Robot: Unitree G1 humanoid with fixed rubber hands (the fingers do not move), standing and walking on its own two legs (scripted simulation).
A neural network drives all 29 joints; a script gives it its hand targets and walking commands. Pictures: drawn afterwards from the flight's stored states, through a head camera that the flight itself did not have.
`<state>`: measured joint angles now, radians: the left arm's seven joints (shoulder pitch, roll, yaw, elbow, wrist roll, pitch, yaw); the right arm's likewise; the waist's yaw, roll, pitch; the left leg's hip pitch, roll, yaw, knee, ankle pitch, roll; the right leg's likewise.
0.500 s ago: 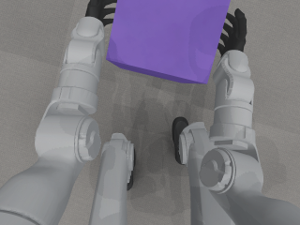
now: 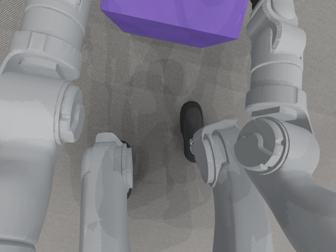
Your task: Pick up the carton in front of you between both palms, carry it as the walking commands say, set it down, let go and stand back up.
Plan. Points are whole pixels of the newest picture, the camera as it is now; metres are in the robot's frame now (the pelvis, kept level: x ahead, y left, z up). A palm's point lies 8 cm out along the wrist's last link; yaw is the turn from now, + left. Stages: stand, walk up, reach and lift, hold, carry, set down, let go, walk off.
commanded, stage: set down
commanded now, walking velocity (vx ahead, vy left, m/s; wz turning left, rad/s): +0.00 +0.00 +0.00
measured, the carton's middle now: out of the picture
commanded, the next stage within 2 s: none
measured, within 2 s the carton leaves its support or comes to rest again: rests again in 0.70 s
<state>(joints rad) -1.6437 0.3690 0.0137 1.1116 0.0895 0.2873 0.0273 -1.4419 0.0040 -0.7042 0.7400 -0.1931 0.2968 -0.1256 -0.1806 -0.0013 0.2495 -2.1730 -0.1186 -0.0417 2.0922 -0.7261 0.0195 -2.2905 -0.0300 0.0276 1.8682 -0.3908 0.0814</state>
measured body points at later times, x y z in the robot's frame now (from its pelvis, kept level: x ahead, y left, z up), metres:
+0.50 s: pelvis -0.01 -0.01 -0.03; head +0.38 +0.03 +0.19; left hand +0.60 +0.09 -0.22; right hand +0.55 -0.21 -0.19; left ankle +0.05 +0.10 -0.39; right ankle +0.15 -0.15 -0.39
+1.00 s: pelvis -0.01 +0.00 -0.04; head +0.39 +0.04 +0.17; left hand +0.60 +0.08 -0.23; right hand +0.55 -0.23 -0.21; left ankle +0.05 +0.10 -0.39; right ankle +0.15 -0.15 -0.39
